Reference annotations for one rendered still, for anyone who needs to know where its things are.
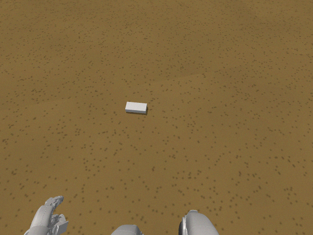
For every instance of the left robot hand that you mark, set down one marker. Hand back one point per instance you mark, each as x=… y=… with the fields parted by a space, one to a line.
x=44 y=216

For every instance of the left robot arm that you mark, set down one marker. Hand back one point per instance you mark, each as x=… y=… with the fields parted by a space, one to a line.
x=38 y=230

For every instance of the small box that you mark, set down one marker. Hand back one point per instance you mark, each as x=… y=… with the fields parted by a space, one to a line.
x=136 y=107

